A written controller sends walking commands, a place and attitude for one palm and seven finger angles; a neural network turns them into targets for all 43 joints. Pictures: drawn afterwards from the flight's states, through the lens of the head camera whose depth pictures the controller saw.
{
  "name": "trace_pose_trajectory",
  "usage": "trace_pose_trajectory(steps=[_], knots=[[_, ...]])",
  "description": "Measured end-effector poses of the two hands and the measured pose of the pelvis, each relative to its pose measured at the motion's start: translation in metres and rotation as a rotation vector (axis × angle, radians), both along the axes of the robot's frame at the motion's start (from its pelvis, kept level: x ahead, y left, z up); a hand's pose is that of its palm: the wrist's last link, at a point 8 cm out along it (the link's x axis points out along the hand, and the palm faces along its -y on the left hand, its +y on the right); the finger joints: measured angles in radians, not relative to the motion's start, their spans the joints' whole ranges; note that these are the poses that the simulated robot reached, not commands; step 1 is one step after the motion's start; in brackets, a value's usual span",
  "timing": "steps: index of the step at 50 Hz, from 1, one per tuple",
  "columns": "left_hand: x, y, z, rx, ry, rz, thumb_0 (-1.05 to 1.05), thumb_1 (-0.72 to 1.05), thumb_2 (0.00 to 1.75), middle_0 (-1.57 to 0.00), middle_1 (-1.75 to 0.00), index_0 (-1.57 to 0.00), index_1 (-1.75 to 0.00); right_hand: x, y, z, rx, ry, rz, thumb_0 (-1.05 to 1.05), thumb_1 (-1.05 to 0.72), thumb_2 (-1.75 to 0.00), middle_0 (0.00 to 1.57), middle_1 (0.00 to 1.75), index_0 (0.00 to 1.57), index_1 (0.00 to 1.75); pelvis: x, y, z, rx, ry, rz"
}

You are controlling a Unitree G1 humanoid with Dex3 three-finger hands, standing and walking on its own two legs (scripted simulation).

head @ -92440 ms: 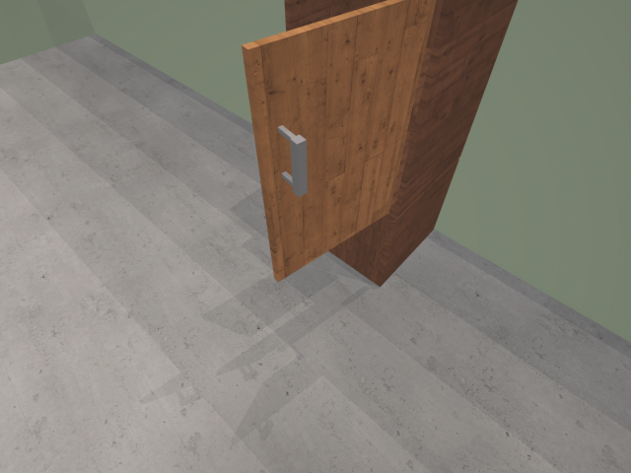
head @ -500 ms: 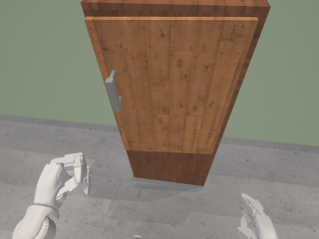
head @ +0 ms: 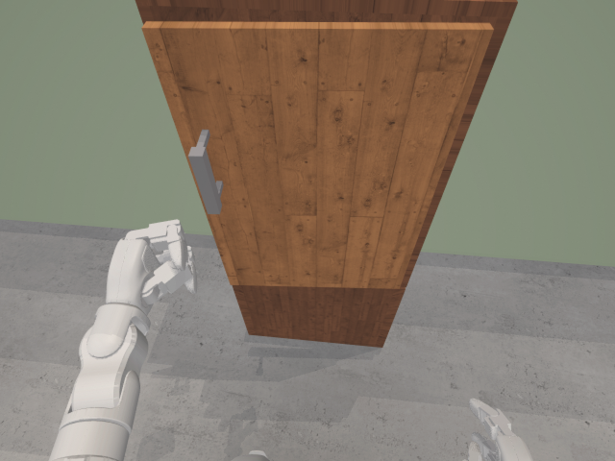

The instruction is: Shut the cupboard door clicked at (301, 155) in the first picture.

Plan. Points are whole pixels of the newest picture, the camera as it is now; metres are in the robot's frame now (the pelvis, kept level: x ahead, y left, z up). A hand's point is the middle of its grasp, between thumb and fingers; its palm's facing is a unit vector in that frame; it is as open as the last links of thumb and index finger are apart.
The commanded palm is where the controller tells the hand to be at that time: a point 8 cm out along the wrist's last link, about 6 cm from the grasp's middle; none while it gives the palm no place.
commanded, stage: bring the fist close to the handle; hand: left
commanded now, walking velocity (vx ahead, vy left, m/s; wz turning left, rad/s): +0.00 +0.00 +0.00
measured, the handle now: (209, 173) +0.50 +0.18 +0.08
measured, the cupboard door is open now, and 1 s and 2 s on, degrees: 4 4 0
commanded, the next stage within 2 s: push the door shut along its arc in 0.82 s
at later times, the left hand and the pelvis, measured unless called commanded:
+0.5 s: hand (230, 211) +0.42 +0.13 +0.09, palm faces +0.00 -1.00 +0.00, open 3.1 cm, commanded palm +0.39 +0.19 +0.09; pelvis -0.01 +0.01 -0.01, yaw -1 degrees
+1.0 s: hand (222, 219) +0.40 +0.14 +0.09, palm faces +0.01 -1.00 -0.03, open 3.1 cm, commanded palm +0.39 +0.19 +0.09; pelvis -0.02 +0.00 +0.00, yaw -1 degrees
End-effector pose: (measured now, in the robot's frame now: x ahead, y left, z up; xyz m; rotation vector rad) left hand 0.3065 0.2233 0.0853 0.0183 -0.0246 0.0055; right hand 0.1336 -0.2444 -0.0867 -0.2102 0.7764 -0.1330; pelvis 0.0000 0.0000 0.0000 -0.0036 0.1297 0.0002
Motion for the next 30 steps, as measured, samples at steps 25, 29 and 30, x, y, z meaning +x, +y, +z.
trace_pose_trajectory(steps=[25,29,30], knots=[[0.094,-0.039,0.0,-0.023,0.021,-0.01,0.01,0.9,0.9,-1.3,-1.5,-1.3,-1.5,-0.065,0.005,-0.023,0.003,0.206,-0.079,0.01,-0.9,-0.9,0.2,0.3,0.2,0.3,-0.013,0.012,-0.006,-0.011,0.056,-0.013],[0.098,-0.039,0.003,-0.015,-0.006,0.005,0.01,0.9,0.9,-1.3,-1.5,-1.3,-1.5,-0.084,0.001,-0.026,0.014,0.25,-0.111,0.01,-0.91,-0.9,0.2,0.3,0.2,0.3,-0.011,0.011,-0.006,-0.006,0.066,-0.028],[0.098,-0.039,0.003,-0.008,-0.006,0.007,0.01,0.9,0.9,-1.3,-1.5,-1.3,-1.5,-0.088,0.001,-0.027,0.017,0.26,-0.117,0.01,-0.91,-0.9,0.2,0.3,0.2,0.3,-0.01,0.011,-0.006,-0.005,0.066,-0.03]])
